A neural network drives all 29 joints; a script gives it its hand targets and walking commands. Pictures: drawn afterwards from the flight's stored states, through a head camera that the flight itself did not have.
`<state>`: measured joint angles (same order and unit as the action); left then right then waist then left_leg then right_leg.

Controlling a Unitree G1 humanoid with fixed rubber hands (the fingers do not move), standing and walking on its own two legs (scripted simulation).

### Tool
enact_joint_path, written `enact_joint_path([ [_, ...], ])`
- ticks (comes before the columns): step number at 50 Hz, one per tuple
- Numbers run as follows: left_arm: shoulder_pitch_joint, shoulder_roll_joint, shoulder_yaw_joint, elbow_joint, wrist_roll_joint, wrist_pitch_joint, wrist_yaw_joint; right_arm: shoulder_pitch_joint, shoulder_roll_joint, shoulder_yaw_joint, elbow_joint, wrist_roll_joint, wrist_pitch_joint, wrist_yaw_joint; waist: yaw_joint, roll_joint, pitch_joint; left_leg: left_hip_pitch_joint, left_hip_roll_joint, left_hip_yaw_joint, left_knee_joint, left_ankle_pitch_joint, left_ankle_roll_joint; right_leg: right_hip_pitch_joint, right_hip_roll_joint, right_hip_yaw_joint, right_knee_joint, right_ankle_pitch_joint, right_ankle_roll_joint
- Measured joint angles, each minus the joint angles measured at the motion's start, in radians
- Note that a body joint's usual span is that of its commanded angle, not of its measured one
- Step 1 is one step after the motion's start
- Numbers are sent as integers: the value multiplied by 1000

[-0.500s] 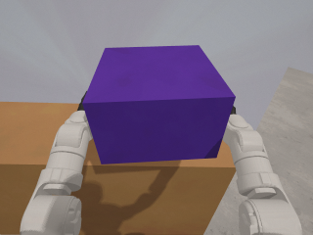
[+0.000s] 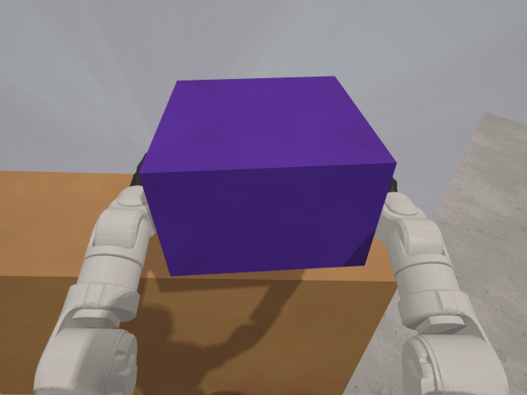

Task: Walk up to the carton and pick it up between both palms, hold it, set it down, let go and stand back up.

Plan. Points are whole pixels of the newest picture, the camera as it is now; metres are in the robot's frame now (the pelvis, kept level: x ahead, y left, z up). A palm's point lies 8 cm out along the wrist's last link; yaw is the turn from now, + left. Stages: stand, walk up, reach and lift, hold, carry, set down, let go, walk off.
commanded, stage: hold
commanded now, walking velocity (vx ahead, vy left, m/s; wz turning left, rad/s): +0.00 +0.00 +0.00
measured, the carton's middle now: (262, 164) +0.42 +0.02 +0.20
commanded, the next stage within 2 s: set down in 0.40 s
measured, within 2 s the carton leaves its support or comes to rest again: neither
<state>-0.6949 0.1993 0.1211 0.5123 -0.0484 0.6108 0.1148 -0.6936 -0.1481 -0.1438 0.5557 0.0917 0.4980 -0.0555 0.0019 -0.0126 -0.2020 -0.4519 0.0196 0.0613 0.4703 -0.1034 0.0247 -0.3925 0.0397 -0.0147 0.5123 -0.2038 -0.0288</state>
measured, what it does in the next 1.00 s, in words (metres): stands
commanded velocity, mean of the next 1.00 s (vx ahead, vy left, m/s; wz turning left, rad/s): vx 0.00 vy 0.00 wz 0.00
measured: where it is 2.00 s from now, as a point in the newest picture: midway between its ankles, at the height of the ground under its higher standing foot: outside the picture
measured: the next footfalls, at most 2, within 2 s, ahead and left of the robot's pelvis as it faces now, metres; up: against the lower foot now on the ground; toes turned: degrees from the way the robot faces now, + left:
none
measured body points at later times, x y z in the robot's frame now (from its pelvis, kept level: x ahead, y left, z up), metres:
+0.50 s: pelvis +0.00 +0.00 +0.00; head -0.04 +0.01 +0.45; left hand +0.39 +0.20 +0.17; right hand +0.40 -0.17 +0.18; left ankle +0.08 +0.11 -0.73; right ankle +0.03 -0.10 -0.73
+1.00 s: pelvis +0.01 +0.00 +0.00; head -0.01 +0.03 +0.45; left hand +0.42 +0.20 +0.13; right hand +0.43 -0.16 +0.15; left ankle +0.08 +0.11 -0.73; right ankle +0.03 -0.10 -0.73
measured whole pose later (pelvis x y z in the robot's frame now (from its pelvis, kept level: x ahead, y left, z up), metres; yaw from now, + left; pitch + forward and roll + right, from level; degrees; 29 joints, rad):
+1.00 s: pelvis +0.01 +0.00 +0.00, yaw +0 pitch +6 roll +0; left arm -0.73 0.16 0.19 0.79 0.01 0.30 0.09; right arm -0.72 -0.15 -0.15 0.84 0.12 0.18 -0.05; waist 0.00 -0.07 -0.19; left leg -0.44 0.01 0.06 0.44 -0.11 0.02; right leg -0.38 0.04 -0.01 0.49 -0.21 -0.03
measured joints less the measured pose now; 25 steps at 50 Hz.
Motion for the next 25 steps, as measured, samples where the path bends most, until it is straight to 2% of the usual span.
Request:
enact_joint_path([
  [21, 0, 0, 0, -1, 0, 0, 0, 0, 0, 0, 0, 0, 0, 0, 0, 0, 0, 0, 0, 0, 0, 0, 0, 0, 0, 0, 0, 0, 0],
  [25, 34, -9, 0, -41, 17, 14, -1, 11, 0, 0, -14, 22, 13, -4, 0, 0, -18, 4, 0, 0, -7, 2, 0, 5, 0, 1, -8, 2, 0],
])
